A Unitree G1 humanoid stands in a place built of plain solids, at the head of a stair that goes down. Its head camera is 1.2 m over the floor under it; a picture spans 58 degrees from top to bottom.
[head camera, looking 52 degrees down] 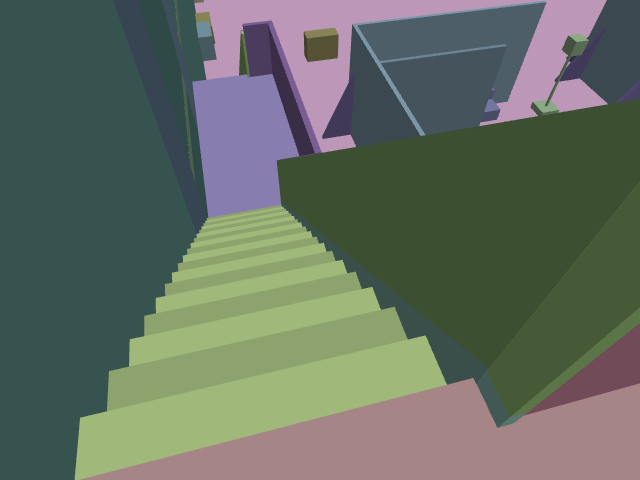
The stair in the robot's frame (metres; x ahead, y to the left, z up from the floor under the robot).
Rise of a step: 0.21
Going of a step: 0.24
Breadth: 1.17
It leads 14 degrees to the left of straight ahead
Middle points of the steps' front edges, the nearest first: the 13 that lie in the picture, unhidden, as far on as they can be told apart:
0.31 0.13 0.00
0.54 0.19 -0.21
0.77 0.25 -0.42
1.00 0.30 -0.63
1.23 0.36 -0.84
1.46 0.42 -1.06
1.70 0.48 -1.27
1.93 0.54 -1.48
2.16 0.59 -1.69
2.39 0.65 -1.90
2.62 0.71 -2.11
2.85 0.77 -2.33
3.09 0.82 -2.54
